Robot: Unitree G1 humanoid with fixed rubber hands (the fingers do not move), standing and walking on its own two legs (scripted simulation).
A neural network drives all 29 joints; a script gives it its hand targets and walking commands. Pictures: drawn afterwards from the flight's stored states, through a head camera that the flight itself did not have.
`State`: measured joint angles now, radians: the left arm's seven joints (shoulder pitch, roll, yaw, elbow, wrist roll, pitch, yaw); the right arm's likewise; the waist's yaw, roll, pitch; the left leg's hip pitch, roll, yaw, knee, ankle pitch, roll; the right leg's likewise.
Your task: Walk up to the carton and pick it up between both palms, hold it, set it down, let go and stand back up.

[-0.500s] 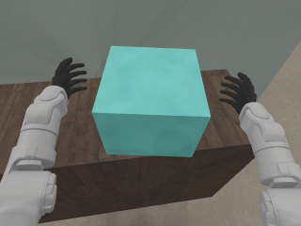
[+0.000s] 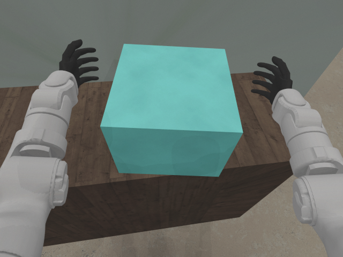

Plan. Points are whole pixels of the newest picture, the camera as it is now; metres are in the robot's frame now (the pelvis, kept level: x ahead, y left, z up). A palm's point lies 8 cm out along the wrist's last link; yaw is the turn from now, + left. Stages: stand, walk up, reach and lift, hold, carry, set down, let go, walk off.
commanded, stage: reach and lift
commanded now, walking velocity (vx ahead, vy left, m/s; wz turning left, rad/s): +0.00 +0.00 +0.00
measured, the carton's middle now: (171, 111) +0.47 +0.00 +0.05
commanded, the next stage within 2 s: none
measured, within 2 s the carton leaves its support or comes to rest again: neither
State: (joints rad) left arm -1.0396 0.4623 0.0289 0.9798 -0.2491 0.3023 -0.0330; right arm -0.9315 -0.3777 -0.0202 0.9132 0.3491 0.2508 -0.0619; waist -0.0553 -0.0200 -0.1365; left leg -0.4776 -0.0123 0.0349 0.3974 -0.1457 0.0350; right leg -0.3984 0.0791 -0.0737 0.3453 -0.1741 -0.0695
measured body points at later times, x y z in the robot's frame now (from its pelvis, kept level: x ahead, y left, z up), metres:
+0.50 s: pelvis -0.01 +0.00 -0.02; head +0.07 +0.01 +0.42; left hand +0.47 +0.21 +0.07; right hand +0.44 -0.21 +0.05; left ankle +0.02 +0.10 -0.74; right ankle -0.02 -0.06 -0.74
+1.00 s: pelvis -0.02 +0.01 -0.02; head +0.07 +0.02 +0.42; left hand +0.47 +0.19 +0.07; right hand +0.45 -0.18 +0.07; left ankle +0.02 +0.10 -0.74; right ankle -0.02 -0.06 -0.74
